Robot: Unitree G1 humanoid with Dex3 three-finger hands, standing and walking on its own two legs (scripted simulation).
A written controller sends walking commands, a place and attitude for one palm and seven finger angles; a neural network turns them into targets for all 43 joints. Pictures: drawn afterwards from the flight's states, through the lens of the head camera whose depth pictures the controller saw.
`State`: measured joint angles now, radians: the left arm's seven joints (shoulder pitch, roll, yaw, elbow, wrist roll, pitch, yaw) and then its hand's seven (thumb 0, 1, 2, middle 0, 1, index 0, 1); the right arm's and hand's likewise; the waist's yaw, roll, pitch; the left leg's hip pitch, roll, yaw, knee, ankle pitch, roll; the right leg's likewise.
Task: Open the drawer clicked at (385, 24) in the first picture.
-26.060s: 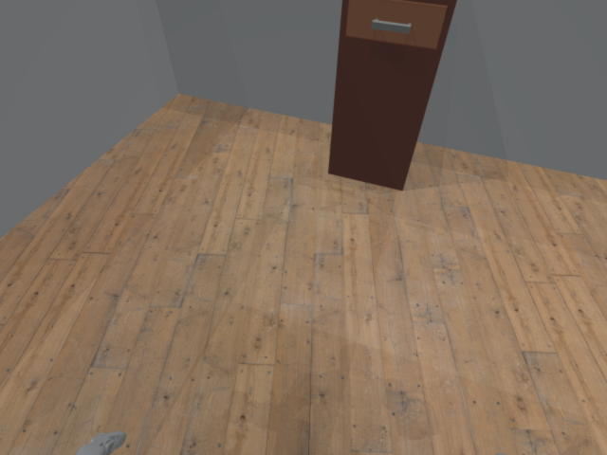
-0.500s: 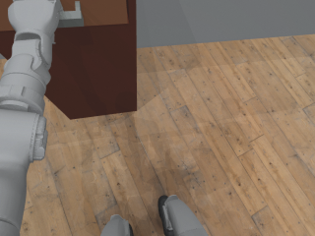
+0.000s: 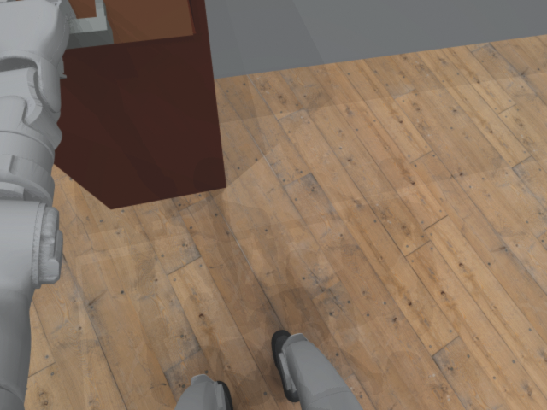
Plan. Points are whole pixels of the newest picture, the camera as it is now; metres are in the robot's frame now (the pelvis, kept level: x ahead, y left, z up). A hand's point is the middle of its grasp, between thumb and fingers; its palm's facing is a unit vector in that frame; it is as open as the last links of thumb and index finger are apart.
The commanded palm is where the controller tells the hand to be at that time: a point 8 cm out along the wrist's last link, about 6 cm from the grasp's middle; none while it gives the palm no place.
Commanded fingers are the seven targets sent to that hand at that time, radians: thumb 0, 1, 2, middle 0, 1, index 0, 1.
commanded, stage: pull the drawer open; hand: left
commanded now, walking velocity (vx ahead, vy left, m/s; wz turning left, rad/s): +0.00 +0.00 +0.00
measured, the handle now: (51, 24) +0.65 +0.17 +0.06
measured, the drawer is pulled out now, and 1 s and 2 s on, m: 0.01 0.04 0.10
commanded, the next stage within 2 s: none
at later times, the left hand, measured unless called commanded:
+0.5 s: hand (50, 85) +0.57 +0.19 +0.03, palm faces -0.03 -0.02 -1.00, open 5.5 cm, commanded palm +0.57 +0.18 +0.08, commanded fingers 0.00 0.90 0.90 -0.40 -1.35 -0.40 -1.35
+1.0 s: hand (51, 86) +0.57 +0.19 +0.03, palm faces -0.06 +0.00 -1.00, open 5.6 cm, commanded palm +0.55 +0.17 +0.08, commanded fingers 0.00 0.90 0.90 -0.40 -1.35 -0.40 -1.35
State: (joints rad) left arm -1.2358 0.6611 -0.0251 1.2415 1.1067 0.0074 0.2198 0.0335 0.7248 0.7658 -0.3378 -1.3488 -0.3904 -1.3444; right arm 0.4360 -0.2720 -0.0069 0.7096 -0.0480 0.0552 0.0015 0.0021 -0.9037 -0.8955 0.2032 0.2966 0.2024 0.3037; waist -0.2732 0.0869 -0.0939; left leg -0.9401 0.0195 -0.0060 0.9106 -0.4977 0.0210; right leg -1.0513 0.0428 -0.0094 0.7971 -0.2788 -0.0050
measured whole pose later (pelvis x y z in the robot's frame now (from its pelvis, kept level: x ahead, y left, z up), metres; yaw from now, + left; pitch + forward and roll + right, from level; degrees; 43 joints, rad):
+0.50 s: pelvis +0.00 +0.01 +0.00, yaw +2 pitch +29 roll -3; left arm -1.20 0.51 -0.08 1.28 1.12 0.02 0.34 0.01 0.72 0.85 -0.37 -1.35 -0.40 -1.35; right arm 0.34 -0.27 -0.03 0.70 -0.06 0.03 0.01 0.00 -0.90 -0.90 0.20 0.30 0.20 0.30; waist -0.23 0.07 -0.13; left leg -0.92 -0.02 -0.03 0.94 -0.51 0.03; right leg -1.01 0.01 -0.02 0.82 -0.31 0.01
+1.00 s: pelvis -0.02 +0.01 +0.00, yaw +1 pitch +29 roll -2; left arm -1.24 0.62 -0.06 1.29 1.11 0.03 0.27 0.03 0.74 0.78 -0.36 -1.34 -0.39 -1.34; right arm 0.46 -0.27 -0.01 0.74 -0.05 0.04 0.00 0.00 -0.90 -0.90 0.20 0.30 0.20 0.30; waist -0.28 0.08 -0.10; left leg -0.97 0.00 -0.01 0.94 -0.49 0.03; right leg -1.07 0.03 -0.01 0.82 -0.26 0.01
